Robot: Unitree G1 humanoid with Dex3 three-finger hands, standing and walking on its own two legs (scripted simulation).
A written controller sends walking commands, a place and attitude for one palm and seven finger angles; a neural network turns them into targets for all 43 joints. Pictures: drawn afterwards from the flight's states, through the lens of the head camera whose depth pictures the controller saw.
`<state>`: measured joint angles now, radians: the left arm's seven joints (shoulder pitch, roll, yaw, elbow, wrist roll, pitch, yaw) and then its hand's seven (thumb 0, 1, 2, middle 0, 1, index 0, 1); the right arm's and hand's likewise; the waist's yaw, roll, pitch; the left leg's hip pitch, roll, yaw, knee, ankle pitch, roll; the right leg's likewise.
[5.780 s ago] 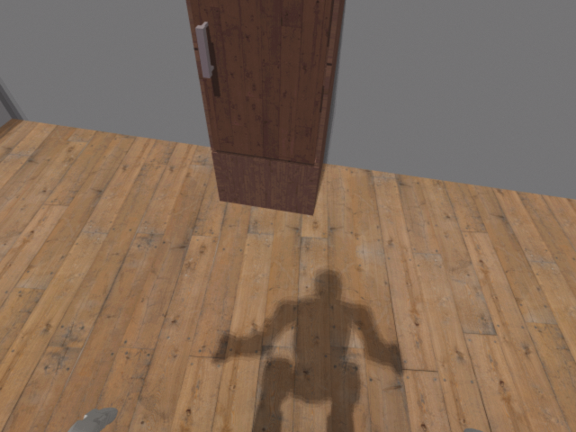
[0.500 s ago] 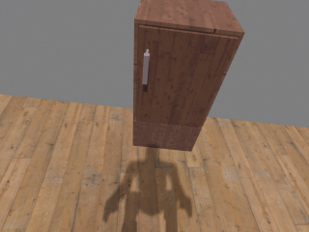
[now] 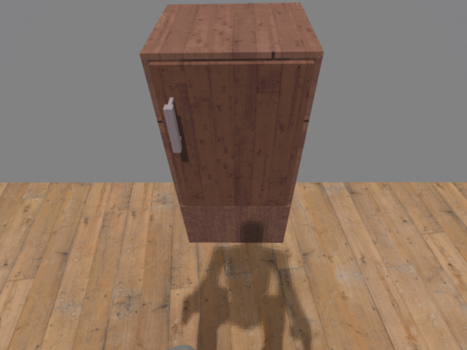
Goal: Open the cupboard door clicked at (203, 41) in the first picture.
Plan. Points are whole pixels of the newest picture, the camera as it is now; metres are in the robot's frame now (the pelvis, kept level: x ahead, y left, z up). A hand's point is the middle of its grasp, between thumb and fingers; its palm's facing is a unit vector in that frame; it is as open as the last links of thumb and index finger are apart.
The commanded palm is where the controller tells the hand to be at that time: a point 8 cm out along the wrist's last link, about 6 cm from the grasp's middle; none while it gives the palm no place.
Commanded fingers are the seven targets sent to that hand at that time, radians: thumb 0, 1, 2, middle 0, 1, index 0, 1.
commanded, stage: take the last steps up to it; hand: left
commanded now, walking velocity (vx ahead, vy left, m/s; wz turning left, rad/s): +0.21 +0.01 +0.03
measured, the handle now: (174, 125) +0.71 +0.20 -0.02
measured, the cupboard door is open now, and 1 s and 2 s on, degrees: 0 0 0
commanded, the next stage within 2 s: come to a stop and stand still in 0.18 s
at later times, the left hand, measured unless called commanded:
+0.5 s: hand out of the picture +0.13 +0.19 -0.19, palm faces +0.04 -0.98 -0.17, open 7.4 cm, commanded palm none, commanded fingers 0.00 0.90 0.90 -0.20 -0.30 -0.20 -0.30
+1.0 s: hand out of the picture +0.16 +0.13 -0.15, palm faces +0.08 -0.95 -0.29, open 7.3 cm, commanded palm none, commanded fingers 0.00 0.90 0.90 -0.20 -0.30 -0.20 -0.30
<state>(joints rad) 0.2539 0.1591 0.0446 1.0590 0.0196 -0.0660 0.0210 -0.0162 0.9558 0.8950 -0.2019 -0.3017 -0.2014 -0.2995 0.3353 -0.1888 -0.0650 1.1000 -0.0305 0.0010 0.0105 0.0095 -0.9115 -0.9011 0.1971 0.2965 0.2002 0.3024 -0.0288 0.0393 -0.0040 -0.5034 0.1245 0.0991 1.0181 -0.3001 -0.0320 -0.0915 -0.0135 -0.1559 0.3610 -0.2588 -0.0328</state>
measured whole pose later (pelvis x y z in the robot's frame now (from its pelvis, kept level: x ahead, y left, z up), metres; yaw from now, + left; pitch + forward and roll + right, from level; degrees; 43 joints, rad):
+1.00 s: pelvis +0.11 -0.06 +0.00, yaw +1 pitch +0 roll +4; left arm 0.21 0.14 0.04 0.98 0.02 0.00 0.03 0.01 0.92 0.89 -0.20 -0.30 -0.20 -0.30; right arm 0.25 -0.23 -0.07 1.05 -0.02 0.07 0.01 0.00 -0.91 -0.90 0.20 0.30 0.20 0.30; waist 0.02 0.04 0.04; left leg -0.38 0.02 -0.01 0.99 -0.35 -0.06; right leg -0.26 -0.06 -0.10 0.44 -0.18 -0.06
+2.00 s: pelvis +0.06 +0.01 -0.01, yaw +1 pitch -2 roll +0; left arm 0.27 0.15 -0.01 1.11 0.02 -0.01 0.04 0.01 0.92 0.90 -0.20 -0.30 -0.20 -0.30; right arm 0.31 -0.14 0.01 1.07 -0.01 -0.02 -0.02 0.01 -0.92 -0.90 0.20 0.30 0.20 0.30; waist -0.01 0.01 0.03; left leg -0.19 0.00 0.05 0.53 -0.31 0.02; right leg -0.24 -0.04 -0.04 0.52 -0.24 0.02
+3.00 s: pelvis +0.14 +0.00 -0.01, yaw +4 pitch +0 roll +0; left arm 0.41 0.12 0.04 1.07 0.03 -0.06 0.03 0.00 0.91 0.90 -0.20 -0.30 -0.20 -0.30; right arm 0.30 -0.15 -0.02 1.07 -0.02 -0.03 0.00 0.03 -0.94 -0.90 0.20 0.30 0.20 0.30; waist 0.04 -0.04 0.03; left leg -0.38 0.03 0.10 0.74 -0.39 0.02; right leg -0.14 -0.05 -0.09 0.53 -0.38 0.00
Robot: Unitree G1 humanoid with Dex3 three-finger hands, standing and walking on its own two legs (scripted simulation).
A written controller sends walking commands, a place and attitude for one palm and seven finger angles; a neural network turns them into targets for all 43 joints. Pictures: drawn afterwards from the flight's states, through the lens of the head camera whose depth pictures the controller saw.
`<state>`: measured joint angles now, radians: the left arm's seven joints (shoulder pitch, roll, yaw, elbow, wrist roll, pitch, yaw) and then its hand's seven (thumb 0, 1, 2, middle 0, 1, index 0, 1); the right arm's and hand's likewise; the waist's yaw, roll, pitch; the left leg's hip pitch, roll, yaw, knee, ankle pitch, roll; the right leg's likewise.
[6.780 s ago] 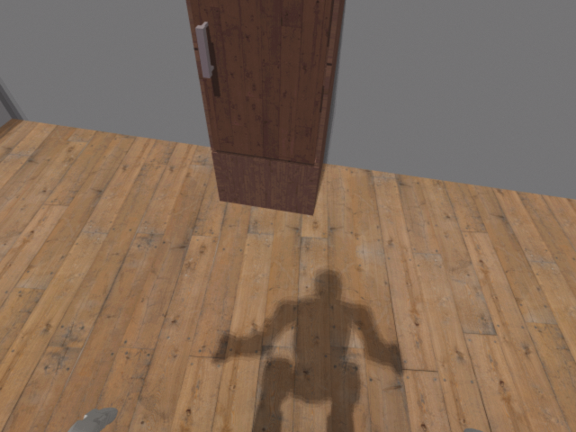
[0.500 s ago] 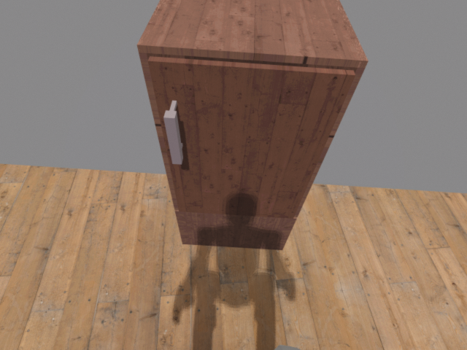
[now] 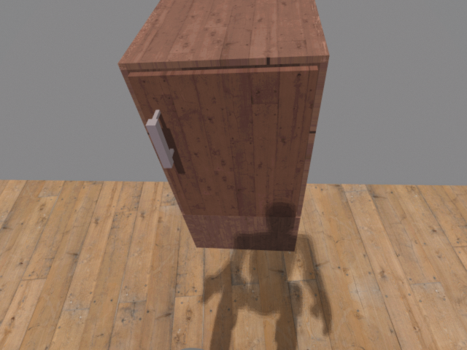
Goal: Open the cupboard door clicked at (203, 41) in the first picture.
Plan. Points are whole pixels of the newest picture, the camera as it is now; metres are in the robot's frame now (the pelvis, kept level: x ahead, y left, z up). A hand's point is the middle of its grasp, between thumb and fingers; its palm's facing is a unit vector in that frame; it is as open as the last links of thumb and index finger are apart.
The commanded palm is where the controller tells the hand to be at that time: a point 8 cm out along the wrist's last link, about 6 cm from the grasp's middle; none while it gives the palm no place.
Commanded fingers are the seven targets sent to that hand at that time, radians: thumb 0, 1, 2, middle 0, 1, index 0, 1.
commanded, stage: come to a stop and stand still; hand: left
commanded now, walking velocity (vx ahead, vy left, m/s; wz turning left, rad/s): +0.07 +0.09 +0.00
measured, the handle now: (162, 139) +0.60 +0.24 -0.02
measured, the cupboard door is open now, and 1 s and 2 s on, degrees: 0 0 0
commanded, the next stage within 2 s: look again from close up in 0.70 s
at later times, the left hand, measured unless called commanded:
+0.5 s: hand out of the picture -0.04 +0.23 -0.19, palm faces +0.05 -0.98 -0.18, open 7.4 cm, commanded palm none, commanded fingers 0.00 0.90 0.90 -0.20 -0.30 -0.20 -0.30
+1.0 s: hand out of the picture -0.03 +0.24 -0.19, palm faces -0.01 -0.98 -0.21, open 7.3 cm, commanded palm none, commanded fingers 0.00 0.90 0.90 -0.20 -0.30 -0.20 -0.30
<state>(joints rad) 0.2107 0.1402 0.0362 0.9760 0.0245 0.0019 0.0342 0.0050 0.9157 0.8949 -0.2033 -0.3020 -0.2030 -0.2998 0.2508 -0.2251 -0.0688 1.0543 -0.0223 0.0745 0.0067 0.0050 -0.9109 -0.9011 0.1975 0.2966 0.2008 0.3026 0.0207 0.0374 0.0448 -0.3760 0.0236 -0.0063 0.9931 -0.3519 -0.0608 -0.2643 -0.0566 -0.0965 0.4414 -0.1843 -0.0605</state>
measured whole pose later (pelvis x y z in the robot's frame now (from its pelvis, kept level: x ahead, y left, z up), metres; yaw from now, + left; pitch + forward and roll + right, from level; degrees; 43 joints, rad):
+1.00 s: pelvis -0.04 +0.07 -0.01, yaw +0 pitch -2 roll +0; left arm 0.27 0.15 -0.01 1.11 0.02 -0.01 0.04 0.01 0.92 0.90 -0.20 -0.30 -0.20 -0.30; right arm 0.31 -0.14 0.01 1.07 -0.01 -0.02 -0.02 0.01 -0.92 -0.90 0.20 0.30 0.20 0.30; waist -0.01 0.01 0.03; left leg -0.19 0.00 0.05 0.53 -0.31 0.02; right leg -0.24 -0.04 -0.04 0.52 -0.24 0.02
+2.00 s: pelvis +0.04 +0.06 -0.02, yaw +2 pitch +0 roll +0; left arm 0.41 0.12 0.04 1.07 0.03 -0.06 0.03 0.00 0.91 0.90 -0.20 -0.30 -0.20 -0.30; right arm 0.30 -0.15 -0.02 1.07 -0.02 -0.03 0.00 0.03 -0.94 -0.90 0.20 0.30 0.20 0.30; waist 0.04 -0.04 0.03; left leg -0.38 0.03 0.10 0.74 -0.39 0.02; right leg -0.14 -0.05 -0.09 0.53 -0.38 0.00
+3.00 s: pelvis +0.03 +0.04 -0.01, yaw +1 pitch +0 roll +1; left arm 0.32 0.17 0.04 1.04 0.03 0.04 0.01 0.01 0.91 0.90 -0.20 -0.30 -0.20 -0.30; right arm 0.33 -0.13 0.00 1.05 -0.03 0.00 -0.02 0.00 -0.92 -0.90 0.20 0.30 0.20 0.30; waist 0.02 -0.04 -0.02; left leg -0.17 -0.01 0.05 0.42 -0.25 0.02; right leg -0.37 -0.02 -0.05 0.81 -0.38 -0.02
